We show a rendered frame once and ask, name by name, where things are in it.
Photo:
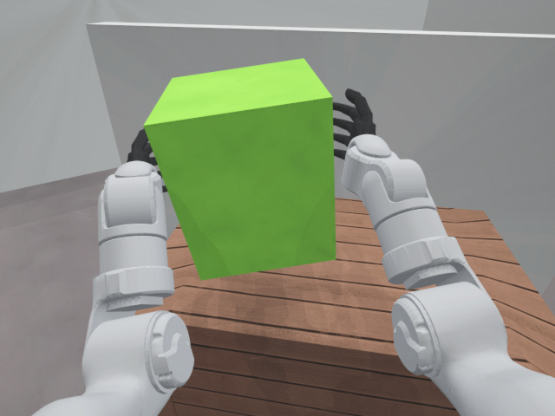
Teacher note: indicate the carton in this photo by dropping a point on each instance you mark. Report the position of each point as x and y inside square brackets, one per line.
[247, 157]

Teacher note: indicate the left robot forearm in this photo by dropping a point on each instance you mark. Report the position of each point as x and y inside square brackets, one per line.
[132, 235]

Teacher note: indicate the right robot forearm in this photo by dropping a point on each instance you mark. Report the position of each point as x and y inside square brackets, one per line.
[417, 251]

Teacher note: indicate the robot right upper arm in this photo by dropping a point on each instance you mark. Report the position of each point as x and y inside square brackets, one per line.
[453, 335]

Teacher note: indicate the robot left upper arm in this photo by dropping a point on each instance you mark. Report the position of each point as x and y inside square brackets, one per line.
[131, 367]

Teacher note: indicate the pedestal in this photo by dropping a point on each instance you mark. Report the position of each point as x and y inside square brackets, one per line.
[318, 340]

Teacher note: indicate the right robot hand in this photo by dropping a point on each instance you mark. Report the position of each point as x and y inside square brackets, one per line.
[361, 115]

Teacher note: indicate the left robot hand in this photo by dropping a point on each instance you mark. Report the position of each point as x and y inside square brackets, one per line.
[141, 150]

